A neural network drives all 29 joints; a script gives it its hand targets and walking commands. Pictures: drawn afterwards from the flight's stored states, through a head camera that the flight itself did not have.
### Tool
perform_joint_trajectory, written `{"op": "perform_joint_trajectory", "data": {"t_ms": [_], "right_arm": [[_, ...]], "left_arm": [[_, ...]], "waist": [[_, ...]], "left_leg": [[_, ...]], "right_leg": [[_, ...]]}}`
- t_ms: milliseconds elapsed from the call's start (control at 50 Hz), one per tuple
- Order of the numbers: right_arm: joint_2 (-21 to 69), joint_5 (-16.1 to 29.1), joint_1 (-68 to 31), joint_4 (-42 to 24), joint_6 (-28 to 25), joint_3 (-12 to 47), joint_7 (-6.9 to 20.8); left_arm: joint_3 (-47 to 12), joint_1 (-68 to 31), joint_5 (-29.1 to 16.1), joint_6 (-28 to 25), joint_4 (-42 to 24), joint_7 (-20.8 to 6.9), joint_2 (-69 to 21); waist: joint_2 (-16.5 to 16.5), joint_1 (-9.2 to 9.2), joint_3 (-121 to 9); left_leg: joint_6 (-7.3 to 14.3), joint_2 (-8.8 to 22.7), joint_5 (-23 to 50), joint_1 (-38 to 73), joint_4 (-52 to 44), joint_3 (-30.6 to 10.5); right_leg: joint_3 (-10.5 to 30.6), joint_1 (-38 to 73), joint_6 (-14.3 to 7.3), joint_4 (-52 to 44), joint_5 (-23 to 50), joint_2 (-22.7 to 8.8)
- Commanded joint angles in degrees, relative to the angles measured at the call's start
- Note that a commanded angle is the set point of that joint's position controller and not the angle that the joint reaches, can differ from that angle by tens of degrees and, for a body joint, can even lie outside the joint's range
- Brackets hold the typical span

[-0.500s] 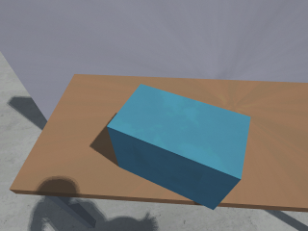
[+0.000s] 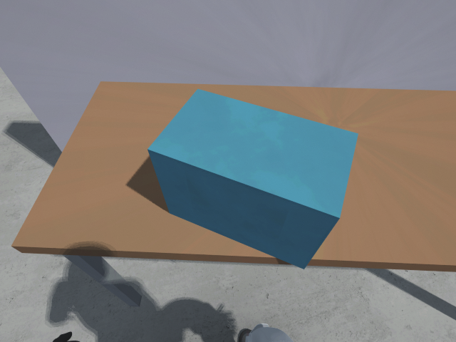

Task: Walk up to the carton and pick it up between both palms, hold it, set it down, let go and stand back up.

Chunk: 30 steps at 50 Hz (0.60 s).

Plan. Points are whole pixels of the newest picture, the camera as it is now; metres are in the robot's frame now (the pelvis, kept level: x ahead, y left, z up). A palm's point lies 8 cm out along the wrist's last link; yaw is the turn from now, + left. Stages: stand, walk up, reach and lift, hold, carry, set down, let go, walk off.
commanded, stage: walk up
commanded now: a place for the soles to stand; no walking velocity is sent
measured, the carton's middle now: (250, 178) +0.41 -0.04 +0.05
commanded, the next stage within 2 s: none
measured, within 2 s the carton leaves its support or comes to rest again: neither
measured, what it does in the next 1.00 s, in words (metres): steps on the spot: left foot, then right foot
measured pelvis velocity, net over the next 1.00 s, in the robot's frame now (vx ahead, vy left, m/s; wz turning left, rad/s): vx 0.03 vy -0.01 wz -0.03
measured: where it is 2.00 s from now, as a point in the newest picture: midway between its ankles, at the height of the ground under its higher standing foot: outside the picture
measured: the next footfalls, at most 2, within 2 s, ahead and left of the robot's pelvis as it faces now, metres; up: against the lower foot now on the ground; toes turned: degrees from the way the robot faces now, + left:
left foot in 0.08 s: +0.03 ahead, +0.12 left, +0.00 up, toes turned -3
right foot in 0.62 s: +0.07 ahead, -0.08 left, +0.00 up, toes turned +1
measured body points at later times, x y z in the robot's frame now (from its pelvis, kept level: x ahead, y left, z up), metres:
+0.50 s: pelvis -0.01 +0.04 +0.01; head +0.00 +0.06 +0.46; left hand +0.05 +0.35 -0.13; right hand +0.06 -0.29 -0.09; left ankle -0.01 +0.12 -0.72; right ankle -0.02 -0.08 -0.69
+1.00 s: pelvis +0.03 -0.01 +0.01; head +0.06 -0.03 +0.46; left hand +0.09 +0.31 -0.10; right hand +0.09 -0.33 -0.12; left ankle +0.03 +0.12 -0.70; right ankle +0.03 -0.08 -0.72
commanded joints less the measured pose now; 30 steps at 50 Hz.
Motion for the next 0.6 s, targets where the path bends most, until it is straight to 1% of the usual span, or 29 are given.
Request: {"op": "perform_joint_trajectory", "data": {"t_ms": [0,20,40,60,80,100,120,140,160,180,220,240,260,280,300,320,340,360,380,400,420,440,460,480,500,520,540,560,580], "right_arm": [[-10.99,-1.7,11.91,1.28,-1.57,-3.64,-0.69],[-11.03,-2.17,12.28,1.65,-1.75,-3.87,-0.81],[-12.5,-2.7,12.48,1.48,-1.79,-4.29,-0.94],[-14.96,-3.57,9.95,0.23,-2.1,-4.59,-1.4],[-19.59,-2.87,1.11,-3.21,-2.5,-5.48,-1.77],[-20.2,-3.18,-5.12,-5.42,-3.26,-5.43,-2.04],[-18.3,-3.48,-7.31,-6.21,-3.82,-4.67,-2.22],[-16.7,-3.38,-7.4,-6.24,-4.33,-4.11,-2.26],[-14.92,-3.33,-7.21,-6.76,-4.67,-3.76,-2.26],[-13.14,-3.37,-5.41,-6.6,-4.99,-3.56,-2.18],[-12.67,-2.89,-0.18,-5.32,-5.53,-3.33,-2.16],[-12.53,-2.47,1.38,-4.77,-5.86,-3.45,-2.23],[-12.7,-2.36,3.23,-4.78,-6.07,-3.59,-2.23],[-12.83,-2.07,6.18,-4.07,-6.17,-3.65,-2.13],[-12.9,-2.08,7.53,-3.69,-6.21,-3.96,-2.0],[-12.83,-1.82,8.4,-3.35,-6.3,-3.8,-2.03],[-13.73,-1.77,8.91,-3.47,-6.45,-4.03,-1.93],[-14.02,-1.79,7.95,-3.78,-6.45,-4.13,-1.89],[-14.43,-1.71,7.39,-4.27,-6.56,-4.22,-1.88],[-15.09,-1.71,7.24,-4.07,-6.64,-4.22,-1.75],[-15.29,-1.77,7.01,-4.43,-6.69,-4.2,-1.55],[-15.66,-1.78,5.69,-4.97,-6.69,-4.27,-1.27],[-15.37,-1.77,4.74,-5.33,-6.75,-4.03,-1.13],[-15.3,-1.76,2.64,-5.69,-6.66,-3.91,-0.95],[-15.78,-1.92,1.55,-6.17,-6.45,-3.92,-0.67],[-14.68,-1.79,-1.13,-6.66,-6.26,-3.4,-0.57],[-13.75,-1.67,-3.58,-7.16,-5.86,-2.82,-0.4],[-9.89,-1.51,-4.89,-7.54,-5.5,-1.34,-0.34],[-6.16,-0.32,-2.83,-8.06,-5.27,-0.25,-0.38]], "left_arm": [[5.06,-3.9,1.51,2.33,-5.07,0.13,15.09],[4.55,-3.82,1.19,2.72,-4.97,0.0,13.98],[4.15,-2.76,0.98,2.99,-5.05,-0.08,12.37],[3.83,-2.26,0.74,3.08,-5.18,-0.1,10.67],[4.93,-1.61,1.43,3.19,-4.68,0.13,13.84],[5.55,0.63,1.94,3.26,-3.18,0.19,15.47],[5.96,2.55,1.7,3.26,-2.8,-0.14,15.57],[6.09,4.85,1.04,3.5,-1.64,-0.47,14.81],[5.88,6.42,0.53,3.58,-0.62,-0.72,13.99],[5.48,6.0,0.33,3.54,-0.84,-0.86,13.08],[5.1,6.2,0.44,2.98,-0.62,-0.93,12.22],[4.79,5.06,0.65,2.56,-1.71,-0.9,12.09],[4.68,4.29,0.74,1.89,-2.88,-0.81,12.25],[4.62,3.34,0.97,1.4,-3.8,-0.66,12.14],[4.53,2.94,1.13,0.84,-4.72,-0.48,12.14],[4.29,2.3,1.15,0.33,-4.99,-0.38,11.86],[4.12,2.79,1.38,0.2,-5.18,-0.29,11.67],[4.28,4.02,1.41,0.13,-5.18,-0.22,11.91],[4.12,4.58,1.55,0.02,-5.31,-0.28,12.19],[4.21,4.36,1.7,-0.15,-4.99,-0.38,12.38],[4.2,4.35,1.75,-0.37,-5.36,-0.48,12.2],[4.17,5.23,1.96,-0.7,-4.91,-0.7,12.14],[4.24,5.5,1.95,-1.07,-4.76,-0.94,12.46],[4.07,6.73,1.82,-1.36,-4.36,-1.0,12.56],[4.23,8.01,1.76,-1.51,-4.01,-1.14,12.56],[4.17,10.02,1.73,-1.87,-2.66,-0.99,11.52],[4.33,12.92,1.68,-2.43,-1.3,-0.83,10.65],[4.67,15.51,1.72,-3.03,-0.36,-0.31,10.92],[5.27,14.81,2.36,-4.05,-0.76,0.34,15.47]], "waist": [[-8.99,-3.05,-13.84],[-7.56,-3.11,-13.95],[-2.2,-3.21,-13.47],[7.99,-3.87,-10.43],[9.46,-2.39,-7.1],[8.15,-0.99,-5.5],[4.67,0.62,-3.37],[3.74,0.82,-3.56],[2.85,0.91,-4.24],[2.61,0.37,-5.52],[1.38,-1.35,-8.34],[3.57,-2.57,-8.94],[3.82,-3.36,-11.21],[3.91,-4.77,-13.0],[3.65,-5.3,-13.84],[4.08,-5.5,-13.48],[5.19,-5.7,-14.55],[5.38,-5.33,-14.48],[5.85,-5.15,-13.79],[5.43,-5.06,-13.48],[6.03,-5.02,-13.04],[6.53,-4.27,-12.9],[7.0,-3.82,-11.3],[6.32,-2.82,-10.71],[7.15,-2.46,-12.57],[6.16,-0.27,-11.66],[5.58,1.91,-11.77],[1.33,3.72,-12.31],[-11.8,1.83,-13.09]], "left_leg": [[0.5,3.63,2.2,7.23,-16.39,2.05],[1.0,3.75,3.88,9.38,-17.89,0.68],[2.12,6.47,-2.77,8.48,-21.54,-6.75],[6.21,16.38,-17.05,2.18,-34.33,-26.17],[7.97,23.33,-22.92,-11.64,-40.63,-34.23],[9.5,25.39,-25.65,-18.77,-41.71,-35.94],[9.15,23.82,-23.72,-20.39,-40.33,-31.94],[6.71,20.78,-19.11,-17.92,-38.96,-27.47],[4.95,17.74,-12.21,-14.35,-37.04,-23.82],[4.15,15.68,-7.05,-9.31,-35.37,-21.01],[1.29,14.01,-3.99,-0.07,-33.94,-20.02],[0.82,14.79,-1.17,6.08,-32.58,-20.78],[1.16,15.33,4.39,12.22,-30.25,-21.48],[2.32,16.39,8.02,16.79,-28.92,-22.17],[3.36,17.49,11.63,19.75,-27.73,-23.29],[4.09,18.05,15.89,20.5,-27.08,-22.04],[4.38,19.0,16.37,20.44,-27.49,-22.91],[5.43,20.05,14.87,19.98,-27.89,-24.46],[6.68,20.81,12.69,18.51,-28.37,-24.97],[8.14,21.36,11.07,15.58,-28.91,-24.91],[9.14,21.78,10.23,14.51,-29.14,-24.86],[11.01,22.04,7.41,11.91,-29.63,-24.79],[11.86,22.21,5.43,7.87,-30.03,-23.72],[12.05,21.81,5.29,4.31,-29.49,-21.81],[11.69,20.63,3.98,2.48,-28.55,-20.14],[10.43,19.29,5.87,-2.39,-25.96,-16.81],[8.34,16.84,7.65,-8.48,-21.6,-11.82],[4.77,12.7,13.95,-10.98,-13.44,-7.0],[-0.26,4.53,7.4,-15.53,-0.31,-1.19]], "right_leg": [[17.62,-2.67,-3.13,-18.9,-25.77,-13.83],[15.93,-5.24,-1.62,-15.92,-26.77,-12.04],[14.03,-8.86,0.01,-9.59,-29.91,-8.8],[10.84,-13.09,2.52,5.36,-29.1,-0.6],[8.04,-8.66,4.54,20.11,-21.77,4.12],[11.3,-4.36,3.99,26.8,-22.45,3.45],[10.93,-3.08,3.78,28.83,-20.74,2.39],[11.57,-3.72,3.26,28.16,-17.33,2.53],[12.18,-4.93,3.15,26.93,-15.11,2.32],[12.52,-6.94,2.91,25.34,-13.82,1.37],[12.46,-9.57,3.79,21.82,-13.82,0.01],[12.42,-11.95,4.03,19.13,-14.21,-0.61],[11.81,-13.84,4.38,15.75,-15.86,-1.17],[11.35,-15.34,4.52,13.41,-17.09,-1.09],[11.18,-16.55,4.63,12.21,-18.06,-1.35],[10.12,-17.26,4.39,11.06,-18.11,-1.56],[9.88,-16.62,4.39,11.62,-18.36,-1.75],[9.91,-16.19,4.46,11.69,-19.13,-1.77],[9.01,-16.43,4.23,11.83,-20.02,-2.22],[8.35,-15.35,4.06,12.21,-20.35,-2.82],[7.75,-14.53,3.77,11.26,-21.13,-3.17],[6.29,-13.19,3.43,10.77,-21.04,-4.19],[4.89,-11.64,3.15,10.68,-20.86,-4.17],[4.06,-8.26,2.84,7.98,-19.87,-4.9],[3.37,-3.95,2.59,5.22,-19.56,-4.68],[2.68,1.84,1.98,-0.23,-15.39,-4.46],[1.92,10.41,1.37,-7.78,-9.48,-3.99],[6.07,16.56,0.87,-17.03,-6.1,-4.31],[27.04,16.76,-0.28,-23.52,0.35,-15.63]]}}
